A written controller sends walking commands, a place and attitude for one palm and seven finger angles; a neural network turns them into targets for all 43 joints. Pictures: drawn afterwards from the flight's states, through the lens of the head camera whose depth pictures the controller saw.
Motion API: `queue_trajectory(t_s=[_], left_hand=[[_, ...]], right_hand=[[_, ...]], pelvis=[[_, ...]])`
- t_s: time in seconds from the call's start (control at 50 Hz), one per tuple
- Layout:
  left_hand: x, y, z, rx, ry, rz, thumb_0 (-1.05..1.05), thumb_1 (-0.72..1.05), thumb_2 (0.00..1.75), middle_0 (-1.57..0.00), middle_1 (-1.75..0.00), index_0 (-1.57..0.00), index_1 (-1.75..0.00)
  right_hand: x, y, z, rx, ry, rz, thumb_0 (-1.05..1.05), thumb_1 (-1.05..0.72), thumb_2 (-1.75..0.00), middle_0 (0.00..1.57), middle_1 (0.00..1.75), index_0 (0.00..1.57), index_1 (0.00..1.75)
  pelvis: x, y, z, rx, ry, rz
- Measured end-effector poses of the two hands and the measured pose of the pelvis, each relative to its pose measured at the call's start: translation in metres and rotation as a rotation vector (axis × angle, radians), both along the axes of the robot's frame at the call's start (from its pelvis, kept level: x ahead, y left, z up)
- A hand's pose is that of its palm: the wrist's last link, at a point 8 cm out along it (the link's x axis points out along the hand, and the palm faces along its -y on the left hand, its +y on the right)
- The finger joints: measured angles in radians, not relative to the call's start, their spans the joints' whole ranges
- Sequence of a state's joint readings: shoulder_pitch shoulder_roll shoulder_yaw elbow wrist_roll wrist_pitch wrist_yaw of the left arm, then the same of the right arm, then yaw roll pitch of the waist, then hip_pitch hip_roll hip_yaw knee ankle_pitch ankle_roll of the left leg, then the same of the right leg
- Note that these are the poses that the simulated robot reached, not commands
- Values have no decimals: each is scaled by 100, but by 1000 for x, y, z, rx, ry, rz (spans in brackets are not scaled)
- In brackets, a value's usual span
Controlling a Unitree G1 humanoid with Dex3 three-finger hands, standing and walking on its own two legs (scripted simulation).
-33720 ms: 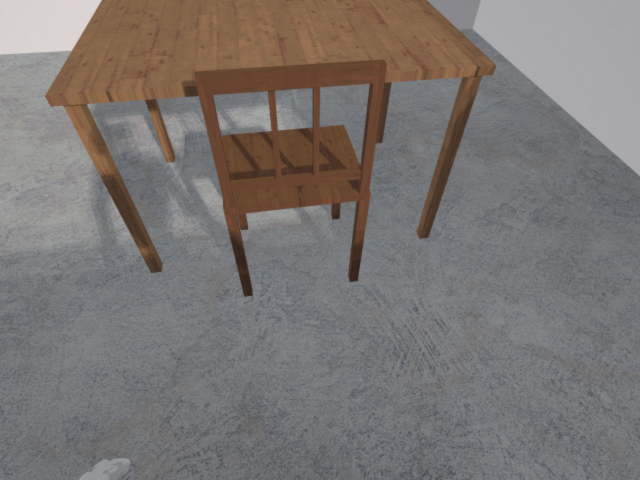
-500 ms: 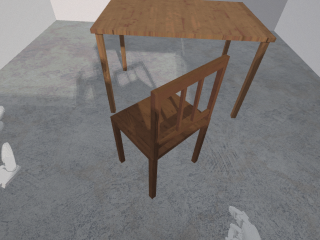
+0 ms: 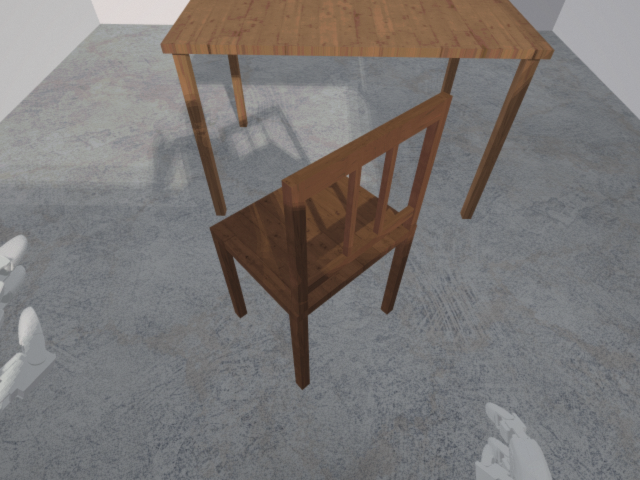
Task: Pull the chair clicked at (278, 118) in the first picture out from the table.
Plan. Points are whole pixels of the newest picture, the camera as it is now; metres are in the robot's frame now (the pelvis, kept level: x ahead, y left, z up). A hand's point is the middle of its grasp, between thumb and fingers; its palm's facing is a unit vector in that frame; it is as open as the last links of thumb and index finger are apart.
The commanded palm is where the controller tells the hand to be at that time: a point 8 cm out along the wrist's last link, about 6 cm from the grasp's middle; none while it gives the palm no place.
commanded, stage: let the arm hang, fingers relaxed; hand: left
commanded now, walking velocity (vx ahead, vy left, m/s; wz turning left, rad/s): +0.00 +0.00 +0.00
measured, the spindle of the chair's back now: (351, 214) +0.63 -0.03 -0.10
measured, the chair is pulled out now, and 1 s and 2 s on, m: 0.51 0.51 0.51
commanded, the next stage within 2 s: look to check the result in 1.12 s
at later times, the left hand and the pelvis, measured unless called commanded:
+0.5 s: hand out of the picture -0.05 +0.21 -0.17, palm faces +0.04 -0.97 -0.22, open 7.1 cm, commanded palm none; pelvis -0.02 +0.01 +0.00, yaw +3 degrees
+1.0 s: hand out of the picture +0.00 +0.19 -0.17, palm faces +0.02 -0.98 -0.20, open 7.3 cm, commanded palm none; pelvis -0.01 +0.01 +0.00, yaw +1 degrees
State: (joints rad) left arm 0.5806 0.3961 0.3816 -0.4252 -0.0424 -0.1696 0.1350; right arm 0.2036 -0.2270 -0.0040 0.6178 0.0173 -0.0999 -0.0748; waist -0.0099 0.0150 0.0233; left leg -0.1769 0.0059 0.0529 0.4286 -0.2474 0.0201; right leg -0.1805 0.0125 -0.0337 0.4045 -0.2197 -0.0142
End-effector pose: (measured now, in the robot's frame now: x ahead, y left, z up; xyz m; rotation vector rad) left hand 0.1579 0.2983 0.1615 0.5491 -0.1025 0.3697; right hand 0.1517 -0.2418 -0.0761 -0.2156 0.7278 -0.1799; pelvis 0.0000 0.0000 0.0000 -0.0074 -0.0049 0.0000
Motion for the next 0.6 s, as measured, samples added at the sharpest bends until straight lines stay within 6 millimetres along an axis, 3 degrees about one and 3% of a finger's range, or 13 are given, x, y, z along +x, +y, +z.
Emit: queue_trajectory(t_s=[0.04,0.06,0.14,0.22,0.28,0.3,0.36,0.46,0.52,0.6], left_hand=[[0,-1,-9,-3,21,-17,1,89,90,-21,-30,-21,-30],[3,0,-27,-13,80,-27,1,89,90,-21,-30,-20,-30],[-4,1,-142,-207,506,38,0,90,90,-20,-30,-20,-30],[-55,-31,-247,-415,915,82,0,90,90,-20,-30,-19,-30],[-104,-64,-293,-546,1140,81,1,91,90,-20,-30,-19,-30],[-118,-71,-302,-585,1185,100,0,92,90,-20,-30,-20,-30],[-150,-64,-310,-612,1257,175,-2,99,90,-21,-30,-20,-30],[-196,-48,-307,-589,1390,252,-2,97,90,-21,-30,-20,-30],[-213,-39,-301,-568,1441,293,-1,95,90,-20,-30,-20,-30],[-221,-33,-296,-547,1470,321,0,93,90,-20,-30,-20,-30]], right_hand=[[-1,2,-3,5,5,29,1,-91,-90,20,30,20,30],[-2,2,-9,12,20,56,1,-91,-90,20,30,20,30],[-16,1,-39,36,139,79,1,-91,-90,20,30,20,30],[-51,5,-52,42,266,55,1,-91,-90,20,30,20,30],[-84,8,-53,29,380,39,1,-91,-90,20,30,20,30],[-95,10,-53,24,420,35,1,-91,-90,20,30,20,30],[-126,13,-53,16,537,33,1,-91,-90,20,30,20,30],[-158,19,-58,35,644,3,1,-91,-90,20,30,20,30],[-167,24,-63,56,665,-14,1,-91,-90,20,30,20,30],[-171,31,-68,82,669,-25,1,-91,-90,20,30,20,30]], pelvis=[[-2,1,-1,-2,6,12],[-5,3,-3,-2,13,24],[-12,9,-11,0,27,46],[-15,9,-14,4,11,55],[-18,8,-12,5,-2,52],[-19,8,-11,3,-3,53],[-23,7,-6,-3,-1,57],[-25,11,-2,-8,2,55],[-24,15,-1,-6,1,51],[-23,17,0,-1,-2,43]])
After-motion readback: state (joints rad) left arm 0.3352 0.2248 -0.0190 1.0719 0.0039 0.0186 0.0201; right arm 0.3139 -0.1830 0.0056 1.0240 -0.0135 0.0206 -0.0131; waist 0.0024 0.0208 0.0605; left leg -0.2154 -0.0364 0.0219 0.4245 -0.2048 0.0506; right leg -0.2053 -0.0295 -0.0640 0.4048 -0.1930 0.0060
